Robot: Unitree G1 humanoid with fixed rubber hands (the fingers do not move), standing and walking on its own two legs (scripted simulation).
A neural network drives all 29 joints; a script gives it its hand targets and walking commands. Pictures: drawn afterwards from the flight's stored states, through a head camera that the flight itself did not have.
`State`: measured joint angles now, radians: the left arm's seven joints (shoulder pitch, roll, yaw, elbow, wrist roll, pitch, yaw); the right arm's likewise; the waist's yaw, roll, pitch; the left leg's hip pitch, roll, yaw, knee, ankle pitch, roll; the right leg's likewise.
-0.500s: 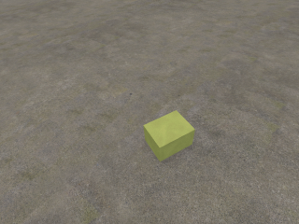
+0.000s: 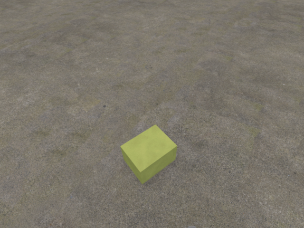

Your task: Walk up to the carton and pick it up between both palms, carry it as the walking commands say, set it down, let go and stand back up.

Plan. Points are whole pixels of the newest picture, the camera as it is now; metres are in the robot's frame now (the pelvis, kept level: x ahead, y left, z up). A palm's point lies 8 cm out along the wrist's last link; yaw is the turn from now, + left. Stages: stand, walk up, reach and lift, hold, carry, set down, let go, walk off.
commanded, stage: walk up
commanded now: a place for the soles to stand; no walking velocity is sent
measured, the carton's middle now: (149, 153) +0.74 +0.04 -0.67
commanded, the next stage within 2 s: none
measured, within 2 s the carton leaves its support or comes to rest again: neither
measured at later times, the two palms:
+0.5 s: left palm out of the picture +0.16 +0.39 -0.10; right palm (253, 192) +0.26 -0.29 -0.12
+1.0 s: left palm (42, 186) +0.31 +0.37 -0.10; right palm (243, 197) +0.25 -0.25 -0.11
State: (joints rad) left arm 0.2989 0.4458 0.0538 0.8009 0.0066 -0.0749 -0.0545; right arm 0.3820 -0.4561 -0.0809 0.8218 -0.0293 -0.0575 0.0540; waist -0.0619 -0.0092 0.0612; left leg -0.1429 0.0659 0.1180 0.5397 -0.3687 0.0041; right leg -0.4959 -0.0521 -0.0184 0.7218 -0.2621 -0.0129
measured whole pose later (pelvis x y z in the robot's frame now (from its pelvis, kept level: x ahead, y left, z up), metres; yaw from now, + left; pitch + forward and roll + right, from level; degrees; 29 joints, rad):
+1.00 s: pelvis +0.17 +0.06 -0.01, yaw -5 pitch -1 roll +0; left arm 0.15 0.42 0.00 0.92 0.00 -0.05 0.01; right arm 0.14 -0.39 0.00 0.94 0.00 -0.02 0.02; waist -0.01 0.00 0.04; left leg -0.35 0.06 0.08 0.69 -0.32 0.00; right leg -0.34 -0.03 -0.02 0.68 -0.33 0.01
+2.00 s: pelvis +0.26 -0.12 -0.02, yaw +14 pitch -1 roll -1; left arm 0.30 0.47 0.09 0.74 0.06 0.07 -0.08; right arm 0.37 -0.49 -0.08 0.86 -0.01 -0.08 -0.06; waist 0.05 -0.04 0.03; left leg -0.39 -0.03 0.08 0.72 -0.40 0.06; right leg -0.30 -0.06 -0.19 0.76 -0.45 -0.04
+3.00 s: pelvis +0.32 -0.22 -0.02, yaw +39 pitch -1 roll +0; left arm 0.29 0.42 0.02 0.88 0.03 -0.08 0.04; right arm 0.19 -0.44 -0.06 0.85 -0.01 0.04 0.02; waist 0.02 0.04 0.06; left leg -0.41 -0.01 -0.05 0.90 -0.52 0.04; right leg -0.38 -0.06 -0.12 0.75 -0.35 -0.02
